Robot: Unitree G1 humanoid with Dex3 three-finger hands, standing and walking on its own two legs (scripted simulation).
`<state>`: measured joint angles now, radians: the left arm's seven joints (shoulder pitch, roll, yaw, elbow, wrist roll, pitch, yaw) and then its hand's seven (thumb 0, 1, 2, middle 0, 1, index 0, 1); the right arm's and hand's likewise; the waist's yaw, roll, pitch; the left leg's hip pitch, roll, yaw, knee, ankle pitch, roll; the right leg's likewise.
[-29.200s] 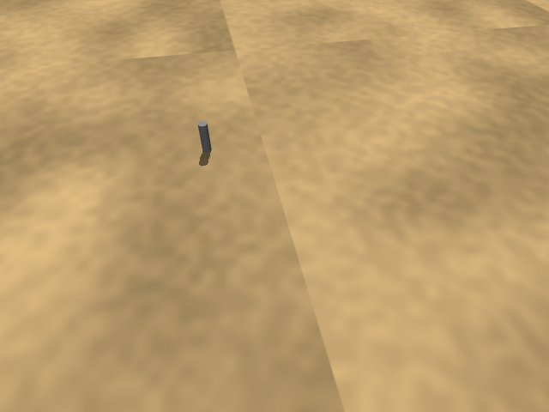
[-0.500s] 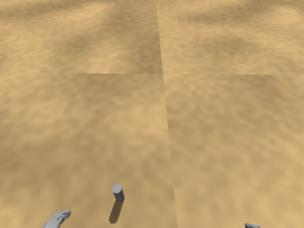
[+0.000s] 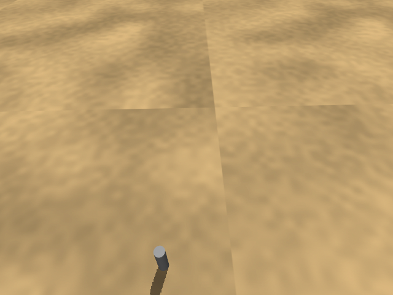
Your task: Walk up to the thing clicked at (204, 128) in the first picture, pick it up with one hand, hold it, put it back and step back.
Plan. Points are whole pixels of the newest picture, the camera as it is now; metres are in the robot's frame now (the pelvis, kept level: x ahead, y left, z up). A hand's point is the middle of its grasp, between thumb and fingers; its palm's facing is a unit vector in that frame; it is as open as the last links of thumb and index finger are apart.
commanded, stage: stand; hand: left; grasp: from the side
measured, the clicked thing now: (161, 258) +0.42 +0.20 -0.69
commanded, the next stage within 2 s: step back in 1.44 s
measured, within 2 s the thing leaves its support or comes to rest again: neither
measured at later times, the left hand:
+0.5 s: hand out of the picture +0.06 +0.24 -0.16, palm faces -0.03 -0.94 -0.34, open 7.3 cm
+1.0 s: hand out of the picture +0.11 +0.24 -0.15, palm faces -0.03 -0.94 -0.34, open 7.3 cm
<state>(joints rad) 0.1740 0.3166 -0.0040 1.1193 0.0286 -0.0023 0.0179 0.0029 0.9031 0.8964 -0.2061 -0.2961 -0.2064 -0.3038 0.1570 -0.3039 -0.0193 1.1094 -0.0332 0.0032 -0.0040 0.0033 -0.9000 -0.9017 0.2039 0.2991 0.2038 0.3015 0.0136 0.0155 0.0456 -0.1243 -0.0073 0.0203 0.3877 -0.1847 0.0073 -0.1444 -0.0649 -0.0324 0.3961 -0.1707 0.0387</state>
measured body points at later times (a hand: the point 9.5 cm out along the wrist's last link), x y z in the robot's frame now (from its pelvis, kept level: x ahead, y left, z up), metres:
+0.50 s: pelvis +0.01 -0.01 +0.00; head +0.01 -0.02 +0.45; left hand +0.06 +0.28 -0.13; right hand +0.05 -0.31 -0.14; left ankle +0.02 +0.11 -0.74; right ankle +0.03 -0.14 -0.74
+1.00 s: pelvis +0.03 -0.01 +0.01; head +0.04 -0.01 +0.45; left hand +0.11 +0.29 -0.13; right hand +0.09 -0.30 -0.13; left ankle +0.02 +0.11 -0.74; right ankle +0.03 -0.14 -0.74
